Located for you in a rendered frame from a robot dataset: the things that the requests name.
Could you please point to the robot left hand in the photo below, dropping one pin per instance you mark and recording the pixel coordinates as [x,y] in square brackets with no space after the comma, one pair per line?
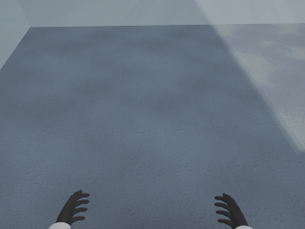
[67,213]

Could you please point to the robot right hand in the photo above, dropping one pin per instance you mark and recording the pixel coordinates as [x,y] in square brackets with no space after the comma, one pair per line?
[236,217]

